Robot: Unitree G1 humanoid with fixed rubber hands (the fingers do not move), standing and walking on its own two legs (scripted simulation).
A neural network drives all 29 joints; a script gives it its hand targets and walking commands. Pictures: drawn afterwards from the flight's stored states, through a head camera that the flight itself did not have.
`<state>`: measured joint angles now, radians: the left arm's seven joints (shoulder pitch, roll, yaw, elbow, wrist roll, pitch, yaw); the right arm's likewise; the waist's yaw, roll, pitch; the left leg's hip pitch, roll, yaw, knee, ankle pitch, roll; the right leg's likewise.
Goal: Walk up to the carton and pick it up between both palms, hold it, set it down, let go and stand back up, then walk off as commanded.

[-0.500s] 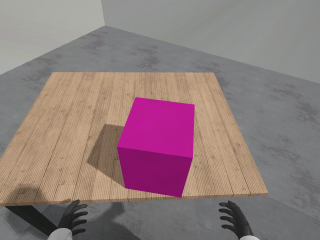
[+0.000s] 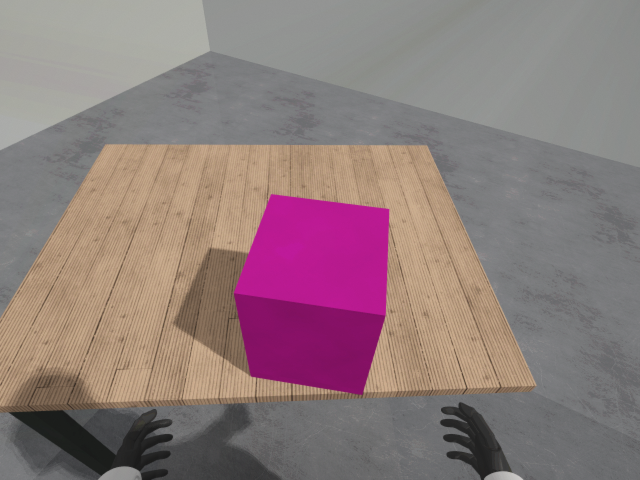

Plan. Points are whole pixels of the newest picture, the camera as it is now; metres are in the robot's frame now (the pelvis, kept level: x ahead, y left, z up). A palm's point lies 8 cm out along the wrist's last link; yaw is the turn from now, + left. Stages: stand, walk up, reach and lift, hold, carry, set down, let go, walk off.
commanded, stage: stand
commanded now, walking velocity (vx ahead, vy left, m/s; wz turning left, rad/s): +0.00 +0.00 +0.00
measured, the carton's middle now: (317, 296) +0.42 -0.03 -0.06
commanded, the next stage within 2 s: walk off in 1.24 s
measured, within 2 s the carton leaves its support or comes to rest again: neither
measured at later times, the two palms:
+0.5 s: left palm (127, 452) +0.20 +0.24 -0.08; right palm out of the picture +0.12 -0.27 -0.09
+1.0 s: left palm (127, 452) +0.20 +0.24 -0.08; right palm out of the picture +0.12 -0.27 -0.09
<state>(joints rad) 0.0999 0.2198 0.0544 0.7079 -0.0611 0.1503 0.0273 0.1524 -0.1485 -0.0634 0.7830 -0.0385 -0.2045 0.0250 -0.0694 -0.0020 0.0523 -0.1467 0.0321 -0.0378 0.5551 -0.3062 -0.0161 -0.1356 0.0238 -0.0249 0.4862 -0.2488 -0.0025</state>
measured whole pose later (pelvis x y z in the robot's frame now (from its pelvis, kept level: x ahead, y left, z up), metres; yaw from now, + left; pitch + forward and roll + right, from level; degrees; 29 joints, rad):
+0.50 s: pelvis +0.01 +0.00 +0.00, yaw +0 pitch -5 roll -1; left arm 0.10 0.22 0.05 0.71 -0.03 -0.01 0.02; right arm 0.18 -0.26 -0.06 0.78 -0.04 -0.03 0.02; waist -0.07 0.00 0.05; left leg -0.15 0.02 -0.04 0.56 -0.32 -0.02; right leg -0.14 0.01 -0.02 0.51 -0.27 0.00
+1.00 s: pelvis +0.01 +0.00 +0.00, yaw +0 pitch -5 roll -1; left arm 0.10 0.22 0.05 0.71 -0.03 -0.02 0.02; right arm 0.18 -0.26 -0.06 0.78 -0.04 -0.03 0.02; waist -0.07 0.00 0.05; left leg -0.15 0.02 -0.04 0.56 -0.32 -0.02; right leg -0.14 0.01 -0.02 0.51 -0.27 0.00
